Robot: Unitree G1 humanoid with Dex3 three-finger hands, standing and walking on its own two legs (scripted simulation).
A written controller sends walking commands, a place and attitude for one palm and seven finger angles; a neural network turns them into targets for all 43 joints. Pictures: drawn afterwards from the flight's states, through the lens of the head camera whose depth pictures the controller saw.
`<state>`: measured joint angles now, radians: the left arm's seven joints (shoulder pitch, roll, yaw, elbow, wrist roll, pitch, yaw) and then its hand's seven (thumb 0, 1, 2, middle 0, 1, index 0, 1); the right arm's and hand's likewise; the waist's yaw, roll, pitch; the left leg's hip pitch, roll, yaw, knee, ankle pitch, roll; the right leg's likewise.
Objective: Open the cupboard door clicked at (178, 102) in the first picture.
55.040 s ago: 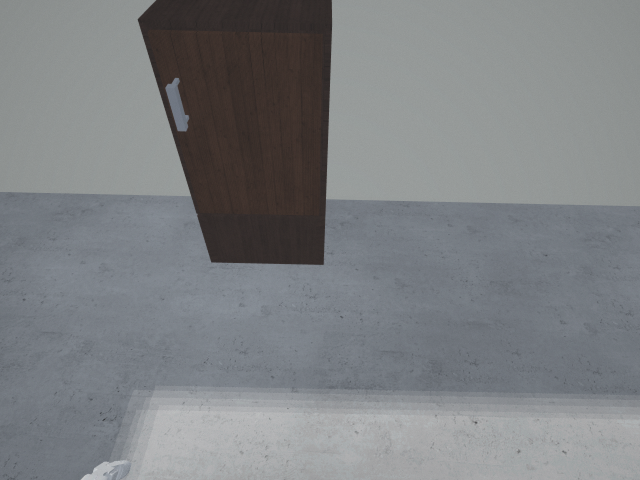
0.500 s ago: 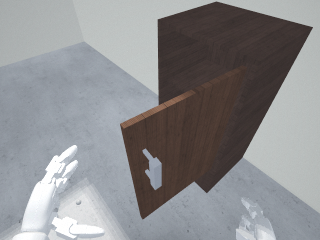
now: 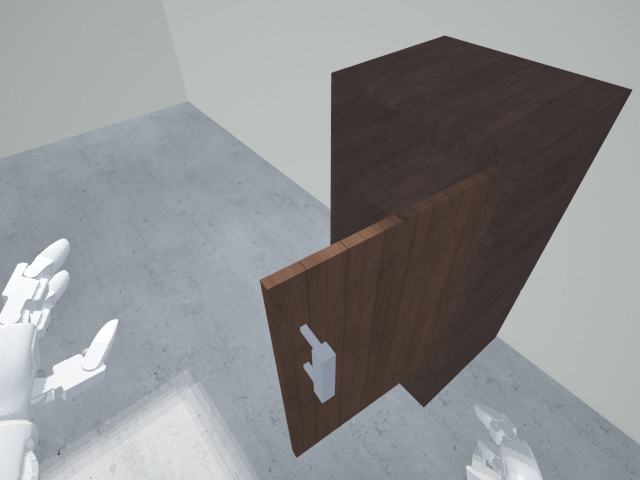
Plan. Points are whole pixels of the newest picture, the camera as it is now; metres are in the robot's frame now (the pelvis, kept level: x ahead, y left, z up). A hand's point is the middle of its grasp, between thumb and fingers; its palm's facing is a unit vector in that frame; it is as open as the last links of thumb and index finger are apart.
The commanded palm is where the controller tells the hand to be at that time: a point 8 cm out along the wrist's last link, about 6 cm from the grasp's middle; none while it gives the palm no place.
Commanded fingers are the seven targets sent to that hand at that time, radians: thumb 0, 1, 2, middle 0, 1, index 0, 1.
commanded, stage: draw the hand back to the body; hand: left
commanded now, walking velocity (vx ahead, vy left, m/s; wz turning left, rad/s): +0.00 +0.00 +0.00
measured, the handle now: (315, 362) +0.30 +0.05 -0.04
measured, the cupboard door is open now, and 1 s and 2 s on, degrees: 85 85 85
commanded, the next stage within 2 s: step back with the hand held close in 0.44 s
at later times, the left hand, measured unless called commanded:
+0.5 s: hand (86, 346) +0.18 +0.24 +0.17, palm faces +0.45 -0.80 -0.41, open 7.5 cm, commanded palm +0.13 +0.28 +0.18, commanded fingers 0.00 0.90 0.90 -0.20 -0.30 -0.20 -0.30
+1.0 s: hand (81, 359) +0.17 +0.24 +0.16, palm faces +0.33 -0.78 -0.53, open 7.4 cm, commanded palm +0.11 +0.28 +0.18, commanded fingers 0.00 0.90 0.90 -0.20 -0.30 -0.20 -0.30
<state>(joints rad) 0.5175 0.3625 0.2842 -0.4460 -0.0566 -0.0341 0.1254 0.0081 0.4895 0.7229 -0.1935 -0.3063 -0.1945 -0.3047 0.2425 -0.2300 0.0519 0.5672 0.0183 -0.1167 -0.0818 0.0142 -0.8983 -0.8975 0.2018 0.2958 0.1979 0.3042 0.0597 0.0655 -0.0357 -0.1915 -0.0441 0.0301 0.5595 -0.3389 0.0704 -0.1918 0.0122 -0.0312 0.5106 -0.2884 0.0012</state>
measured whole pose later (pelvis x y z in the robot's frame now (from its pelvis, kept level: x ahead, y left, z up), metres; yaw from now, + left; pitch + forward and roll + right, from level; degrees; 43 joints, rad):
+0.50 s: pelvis +0.00 -0.02 +0.01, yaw +0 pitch -5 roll -1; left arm 0.48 0.36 0.33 -0.42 -0.07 -0.07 0.11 0.02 0.88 0.89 -0.21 -0.31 -0.21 -0.31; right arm 0.21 -0.24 0.03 0.63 0.01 -0.11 -0.07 0.01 -0.90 -0.90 0.20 0.30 0.20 0.30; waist 0.07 0.07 0.01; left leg -0.08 -0.03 0.02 0.44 -0.28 0.05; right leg -0.09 0.03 -0.03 0.40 -0.23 -0.03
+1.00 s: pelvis -0.04 -0.01 +0.01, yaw -2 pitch +0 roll +0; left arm 0.57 0.44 0.41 -0.48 -0.04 -0.15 0.13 0.02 0.88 0.90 -0.21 -0.31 -0.21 -0.31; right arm 0.18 -0.25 -0.02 0.56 0.02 0.00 -0.09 0.01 -0.90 -0.90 0.20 0.30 0.20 0.30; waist -0.01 0.02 0.01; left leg -0.25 -0.03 0.07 0.48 -0.23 0.06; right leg -0.28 0.03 0.00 0.46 -0.18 -0.01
